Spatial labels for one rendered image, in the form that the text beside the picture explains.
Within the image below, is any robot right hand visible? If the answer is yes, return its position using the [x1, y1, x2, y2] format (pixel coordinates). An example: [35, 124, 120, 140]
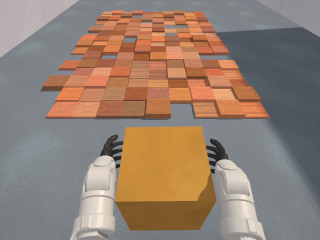
[206, 139, 229, 174]

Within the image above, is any right robot forearm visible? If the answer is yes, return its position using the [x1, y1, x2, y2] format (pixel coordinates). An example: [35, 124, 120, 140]
[214, 159, 266, 240]

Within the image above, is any left robot forearm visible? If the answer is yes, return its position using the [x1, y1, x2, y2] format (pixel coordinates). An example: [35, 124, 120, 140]
[70, 155, 116, 240]

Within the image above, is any carton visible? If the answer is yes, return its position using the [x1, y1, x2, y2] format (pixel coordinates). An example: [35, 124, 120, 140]
[115, 126, 217, 231]

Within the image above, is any robot left hand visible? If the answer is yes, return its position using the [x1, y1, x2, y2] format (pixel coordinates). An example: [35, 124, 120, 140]
[100, 134, 124, 169]

